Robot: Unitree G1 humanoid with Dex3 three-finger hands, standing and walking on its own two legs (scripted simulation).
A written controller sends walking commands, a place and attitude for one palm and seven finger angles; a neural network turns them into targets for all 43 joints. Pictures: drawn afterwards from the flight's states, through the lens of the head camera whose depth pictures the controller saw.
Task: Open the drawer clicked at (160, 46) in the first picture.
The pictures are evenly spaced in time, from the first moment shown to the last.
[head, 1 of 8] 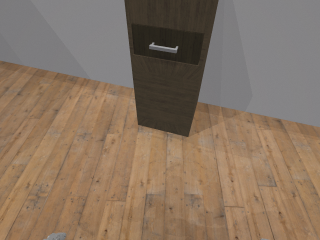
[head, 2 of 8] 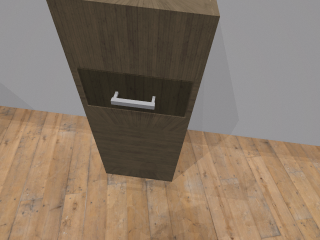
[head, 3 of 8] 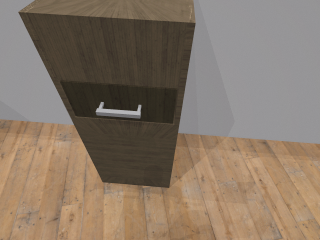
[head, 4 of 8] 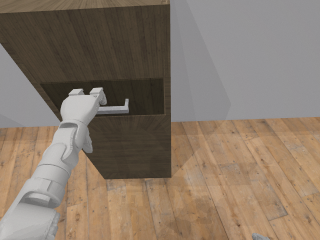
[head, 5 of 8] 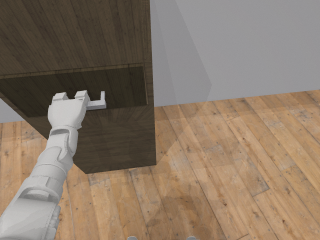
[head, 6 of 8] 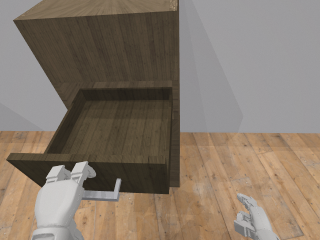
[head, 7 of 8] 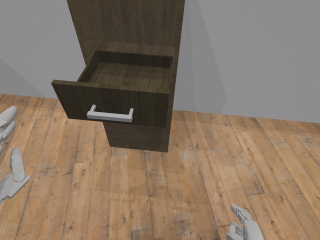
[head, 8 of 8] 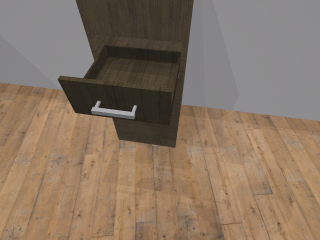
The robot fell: no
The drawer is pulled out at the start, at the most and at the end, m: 0.00 0.30 0.30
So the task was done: yes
